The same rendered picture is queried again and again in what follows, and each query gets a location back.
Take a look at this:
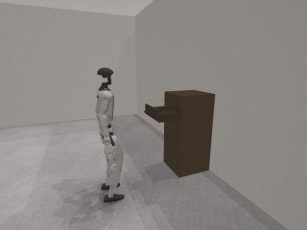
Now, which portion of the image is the right robot upper arm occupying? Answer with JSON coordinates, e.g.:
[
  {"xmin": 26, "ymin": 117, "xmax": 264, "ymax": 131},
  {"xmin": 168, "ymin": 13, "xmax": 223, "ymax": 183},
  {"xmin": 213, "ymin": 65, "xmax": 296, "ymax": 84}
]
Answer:
[{"xmin": 98, "ymin": 91, "xmax": 112, "ymax": 121}]

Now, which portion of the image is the drawer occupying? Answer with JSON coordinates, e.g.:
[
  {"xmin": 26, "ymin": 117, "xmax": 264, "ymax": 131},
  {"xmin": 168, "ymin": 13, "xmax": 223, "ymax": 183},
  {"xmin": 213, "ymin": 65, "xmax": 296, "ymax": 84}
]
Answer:
[{"xmin": 145, "ymin": 103, "xmax": 181, "ymax": 123}]

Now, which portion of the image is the handle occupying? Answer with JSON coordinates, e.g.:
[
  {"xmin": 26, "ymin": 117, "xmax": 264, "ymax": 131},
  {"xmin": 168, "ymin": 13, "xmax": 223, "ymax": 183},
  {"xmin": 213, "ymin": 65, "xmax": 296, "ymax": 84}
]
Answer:
[{"xmin": 144, "ymin": 110, "xmax": 153, "ymax": 115}]

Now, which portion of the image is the robot right hand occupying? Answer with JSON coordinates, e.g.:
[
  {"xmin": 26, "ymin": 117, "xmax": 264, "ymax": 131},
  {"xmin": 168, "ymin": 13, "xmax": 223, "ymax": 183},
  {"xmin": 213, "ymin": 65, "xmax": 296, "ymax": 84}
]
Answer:
[{"xmin": 104, "ymin": 143, "xmax": 116, "ymax": 163}]

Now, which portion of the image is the left robot forearm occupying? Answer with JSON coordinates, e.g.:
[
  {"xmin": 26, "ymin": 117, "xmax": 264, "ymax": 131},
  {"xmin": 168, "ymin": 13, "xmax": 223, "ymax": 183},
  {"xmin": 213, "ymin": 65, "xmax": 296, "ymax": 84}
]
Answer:
[{"xmin": 96, "ymin": 112, "xmax": 101, "ymax": 129}]

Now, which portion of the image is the robot right foot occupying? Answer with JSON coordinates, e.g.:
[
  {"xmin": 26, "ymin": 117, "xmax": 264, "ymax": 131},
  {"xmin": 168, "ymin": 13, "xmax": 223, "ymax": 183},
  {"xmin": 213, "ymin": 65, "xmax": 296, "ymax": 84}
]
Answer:
[{"xmin": 104, "ymin": 194, "xmax": 125, "ymax": 203}]

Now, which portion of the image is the left robot upper arm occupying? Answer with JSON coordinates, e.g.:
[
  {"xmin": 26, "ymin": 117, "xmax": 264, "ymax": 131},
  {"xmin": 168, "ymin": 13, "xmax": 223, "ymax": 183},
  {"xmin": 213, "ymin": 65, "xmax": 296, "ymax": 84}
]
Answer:
[{"xmin": 95, "ymin": 101, "xmax": 99, "ymax": 113}]

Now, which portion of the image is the right robot forearm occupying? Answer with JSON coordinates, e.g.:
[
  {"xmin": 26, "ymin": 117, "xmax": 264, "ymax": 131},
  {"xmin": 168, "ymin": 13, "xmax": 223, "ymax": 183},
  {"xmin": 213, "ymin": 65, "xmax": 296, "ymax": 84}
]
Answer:
[{"xmin": 100, "ymin": 115, "xmax": 111, "ymax": 145}]

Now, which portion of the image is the cabinet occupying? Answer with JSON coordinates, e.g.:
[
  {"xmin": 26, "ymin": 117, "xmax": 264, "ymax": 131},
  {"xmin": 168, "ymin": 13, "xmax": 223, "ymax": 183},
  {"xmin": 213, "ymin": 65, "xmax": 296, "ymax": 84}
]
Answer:
[{"xmin": 163, "ymin": 90, "xmax": 216, "ymax": 178}]

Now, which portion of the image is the right robot thigh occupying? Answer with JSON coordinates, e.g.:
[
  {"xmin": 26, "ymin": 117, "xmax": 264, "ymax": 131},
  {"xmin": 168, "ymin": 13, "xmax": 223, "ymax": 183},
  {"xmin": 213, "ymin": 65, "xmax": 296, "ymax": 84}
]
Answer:
[{"xmin": 109, "ymin": 134, "xmax": 124, "ymax": 173}]

